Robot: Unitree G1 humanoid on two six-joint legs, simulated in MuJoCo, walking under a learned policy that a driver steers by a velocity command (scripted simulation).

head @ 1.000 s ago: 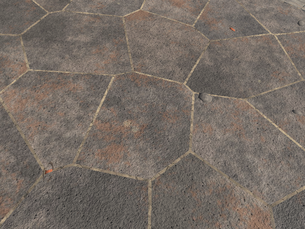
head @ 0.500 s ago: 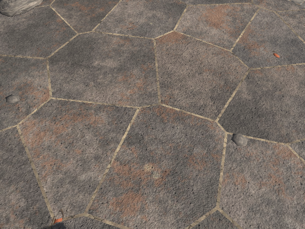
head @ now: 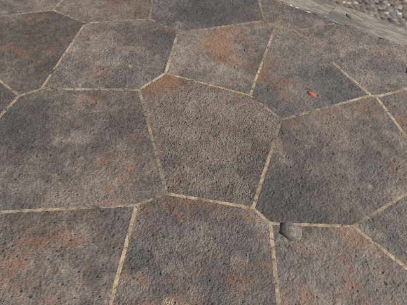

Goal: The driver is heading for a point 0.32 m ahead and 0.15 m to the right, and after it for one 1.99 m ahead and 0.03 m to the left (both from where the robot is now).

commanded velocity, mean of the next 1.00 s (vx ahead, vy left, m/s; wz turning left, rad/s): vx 0.45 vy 0.00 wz -0.08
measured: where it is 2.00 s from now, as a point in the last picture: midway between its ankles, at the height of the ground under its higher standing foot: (226, 254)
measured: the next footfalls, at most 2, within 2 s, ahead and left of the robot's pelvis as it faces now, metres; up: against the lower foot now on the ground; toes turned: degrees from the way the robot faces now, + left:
right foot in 0.28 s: +0.31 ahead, -0.15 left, +0.00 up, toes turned -12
left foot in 0.82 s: +0.67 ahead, -0.01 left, +0.00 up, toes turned -7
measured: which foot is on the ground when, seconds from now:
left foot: down 0.00-0.28, up 0.30-0.80, down 0.82-1.00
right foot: up 0.00-0.26, down 0.28-0.80, up 0.82-1.00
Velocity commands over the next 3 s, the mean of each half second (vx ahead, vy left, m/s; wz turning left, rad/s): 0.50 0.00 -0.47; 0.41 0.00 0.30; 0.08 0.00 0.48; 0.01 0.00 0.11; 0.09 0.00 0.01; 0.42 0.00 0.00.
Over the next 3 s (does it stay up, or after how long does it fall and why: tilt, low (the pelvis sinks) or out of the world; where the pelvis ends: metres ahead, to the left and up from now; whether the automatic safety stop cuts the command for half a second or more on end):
stays up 0.94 -0.04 -0.03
